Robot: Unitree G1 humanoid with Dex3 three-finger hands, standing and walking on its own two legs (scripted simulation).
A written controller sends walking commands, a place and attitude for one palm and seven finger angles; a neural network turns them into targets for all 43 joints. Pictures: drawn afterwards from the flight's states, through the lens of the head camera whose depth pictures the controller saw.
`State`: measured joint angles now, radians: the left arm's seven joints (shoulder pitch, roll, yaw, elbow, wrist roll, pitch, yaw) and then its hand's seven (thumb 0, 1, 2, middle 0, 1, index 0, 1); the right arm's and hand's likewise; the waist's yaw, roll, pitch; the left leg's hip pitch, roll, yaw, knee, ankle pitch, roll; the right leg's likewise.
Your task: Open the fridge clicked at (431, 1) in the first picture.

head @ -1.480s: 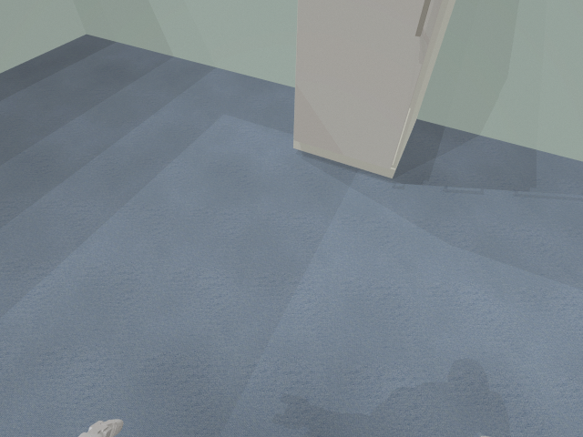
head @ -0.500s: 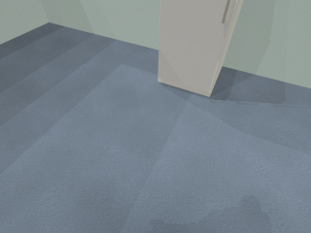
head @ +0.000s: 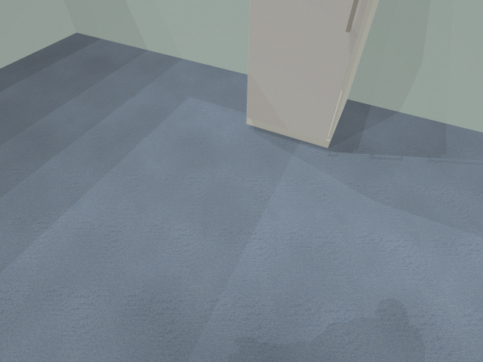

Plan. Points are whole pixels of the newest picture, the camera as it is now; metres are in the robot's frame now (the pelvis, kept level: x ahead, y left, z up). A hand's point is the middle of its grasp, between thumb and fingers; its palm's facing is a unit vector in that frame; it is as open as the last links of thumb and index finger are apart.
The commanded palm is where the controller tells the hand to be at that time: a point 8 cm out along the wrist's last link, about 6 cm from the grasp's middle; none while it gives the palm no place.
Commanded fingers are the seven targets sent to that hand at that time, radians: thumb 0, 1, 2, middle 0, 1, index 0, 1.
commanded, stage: look at it before walking up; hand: right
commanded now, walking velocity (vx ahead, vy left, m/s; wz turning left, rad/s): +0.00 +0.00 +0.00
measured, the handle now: out of the picture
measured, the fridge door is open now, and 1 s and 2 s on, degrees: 0 0 0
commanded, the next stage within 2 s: walk to a spot facing it in 0.16 s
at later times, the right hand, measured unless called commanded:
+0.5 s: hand out of the picture +0.05 -0.22 -0.18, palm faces -0.02 +0.97 -0.24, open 7.4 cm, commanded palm none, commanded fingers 0.00 -0.90 -0.90 0.20 0.30 0.20 0.30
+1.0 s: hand (325, 278) +0.35 -0.18 -0.20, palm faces -0.10 +0.98 -0.15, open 7.4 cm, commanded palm none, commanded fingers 0.00 -0.90 -0.90 0.20 0.30 0.20 0.30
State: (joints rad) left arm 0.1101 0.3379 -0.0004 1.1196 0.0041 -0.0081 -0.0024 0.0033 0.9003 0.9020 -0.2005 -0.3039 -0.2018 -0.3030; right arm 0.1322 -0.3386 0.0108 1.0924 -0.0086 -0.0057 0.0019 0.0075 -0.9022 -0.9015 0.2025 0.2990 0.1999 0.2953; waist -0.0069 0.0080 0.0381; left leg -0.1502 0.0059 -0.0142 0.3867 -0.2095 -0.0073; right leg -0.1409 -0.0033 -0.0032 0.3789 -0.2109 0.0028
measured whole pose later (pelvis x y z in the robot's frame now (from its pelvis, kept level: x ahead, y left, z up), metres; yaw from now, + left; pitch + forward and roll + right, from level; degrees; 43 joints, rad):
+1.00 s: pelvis +0.24 -0.01 -0.03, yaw +5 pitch -1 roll +2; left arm 0.55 0.08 0.01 1.24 0.01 -0.06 0.04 0.00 0.90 0.90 -0.20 -0.30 -0.20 -0.30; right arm 0.11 -0.19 -0.05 0.99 -0.02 -0.03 0.02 0.01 -0.91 -0.90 0.20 0.30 0.19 0.29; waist 0.02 0.00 0.12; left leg -0.51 -0.01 0.18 0.68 -0.19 0.08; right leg 0.22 -0.04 -0.18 0.39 -0.51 -0.01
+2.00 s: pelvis +0.70 +0.03 -0.03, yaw +19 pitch -1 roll -1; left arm 0.45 0.13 0.05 1.15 0.02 -0.03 0.00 0.00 0.91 0.90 -0.20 -0.30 -0.20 -0.30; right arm 0.12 -0.19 -0.07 0.97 -0.03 -0.04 0.03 0.01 -0.91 -0.90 0.20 0.30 0.19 0.29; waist 0.03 -0.01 0.10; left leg -0.46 0.05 0.15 0.66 -0.15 0.08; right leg -0.02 -0.17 -0.33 0.74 -0.51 0.06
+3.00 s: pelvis +0.82 +0.12 -0.01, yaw -10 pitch -1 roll -2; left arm 0.20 0.28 0.11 0.94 0.02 0.08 -0.01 0.00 0.90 0.90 -0.20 -0.30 -0.20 -0.30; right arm 0.15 -0.17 -0.04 0.87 -0.02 0.02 -0.02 0.01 -0.90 -0.90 0.20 0.30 0.20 0.29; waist 0.03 -0.07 0.07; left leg -0.26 0.08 0.09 0.59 -0.30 0.01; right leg -0.51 0.04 0.04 1.03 -0.43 0.04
